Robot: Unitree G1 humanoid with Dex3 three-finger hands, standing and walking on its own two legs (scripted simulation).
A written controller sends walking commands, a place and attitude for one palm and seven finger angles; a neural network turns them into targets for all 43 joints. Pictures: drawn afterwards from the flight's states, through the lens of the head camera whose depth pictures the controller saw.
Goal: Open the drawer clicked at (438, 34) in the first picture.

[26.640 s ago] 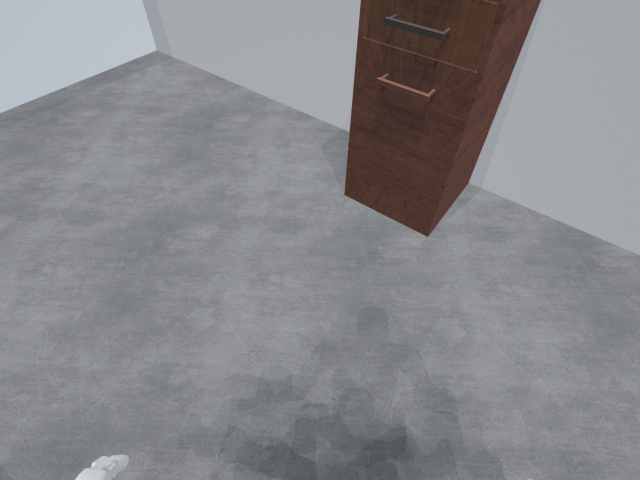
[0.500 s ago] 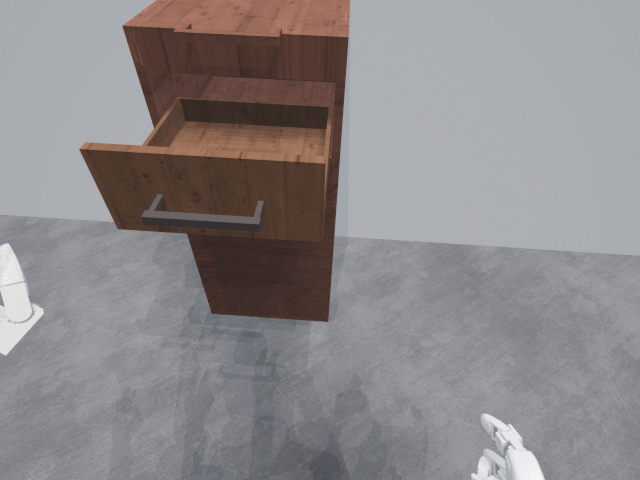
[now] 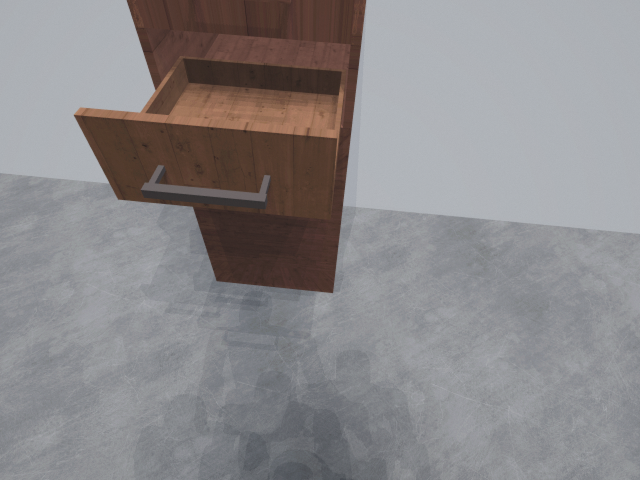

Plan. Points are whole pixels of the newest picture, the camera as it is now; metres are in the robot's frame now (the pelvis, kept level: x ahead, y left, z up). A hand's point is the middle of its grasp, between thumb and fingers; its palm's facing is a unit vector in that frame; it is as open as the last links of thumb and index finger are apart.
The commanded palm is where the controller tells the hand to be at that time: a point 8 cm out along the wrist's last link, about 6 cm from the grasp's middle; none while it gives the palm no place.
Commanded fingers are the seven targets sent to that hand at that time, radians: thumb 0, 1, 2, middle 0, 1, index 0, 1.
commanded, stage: let the arm hang, fingers relaxed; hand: left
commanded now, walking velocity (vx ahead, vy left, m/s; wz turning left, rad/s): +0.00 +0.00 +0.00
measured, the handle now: (208, 186) +0.52 +0.20 +0.05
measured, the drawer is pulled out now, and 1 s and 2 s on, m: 0.29 0.29 0.29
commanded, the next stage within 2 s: look to check the result in 0.78 s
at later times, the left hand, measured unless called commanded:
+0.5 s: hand out of the picture +0.01 +0.18 -0.16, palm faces +0.01 -0.98 -0.21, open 7.4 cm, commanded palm none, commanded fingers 0.00 0.90 0.90 -0.20 -0.30 -0.20 -0.30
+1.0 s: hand out of the picture +0.04 +0.17 -0.16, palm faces +0.01 -0.98 -0.22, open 7.4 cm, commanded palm none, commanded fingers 0.00 0.90 0.90 -0.20 -0.30 -0.20 -0.30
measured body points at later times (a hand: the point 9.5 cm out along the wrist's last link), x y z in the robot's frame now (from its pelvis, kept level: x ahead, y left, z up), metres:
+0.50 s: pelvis +0.01 +0.00 +0.01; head +0.03 -0.01 +0.46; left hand +0.01 +0.23 -0.15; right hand -0.02 -0.19 -0.16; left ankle +0.02 +0.12 -0.73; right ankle +0.07 -0.09 -0.73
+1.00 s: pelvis +0.03 -0.01 +0.01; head +0.06 -0.02 +0.46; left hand +0.04 +0.22 -0.14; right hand +0.00 -0.22 -0.15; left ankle +0.02 +0.12 -0.73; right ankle +0.07 -0.09 -0.73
